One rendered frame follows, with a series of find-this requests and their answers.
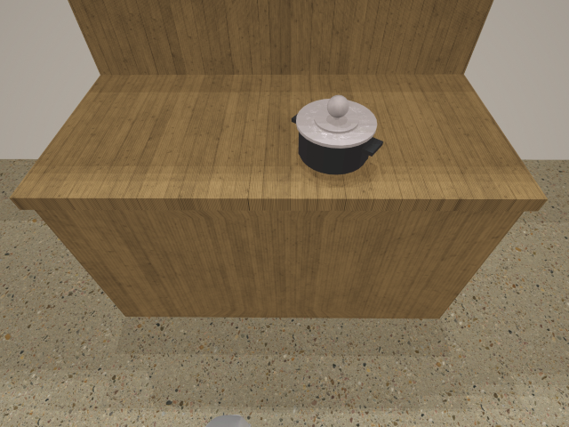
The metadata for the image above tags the table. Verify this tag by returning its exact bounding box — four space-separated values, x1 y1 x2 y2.
9 0 548 318

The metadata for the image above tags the knob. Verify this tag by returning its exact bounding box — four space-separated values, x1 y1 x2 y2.
327 95 349 117

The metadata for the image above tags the lid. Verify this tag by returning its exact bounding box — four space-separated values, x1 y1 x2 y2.
296 99 377 149

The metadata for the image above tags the pot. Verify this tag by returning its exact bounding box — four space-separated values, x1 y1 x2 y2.
292 114 383 175

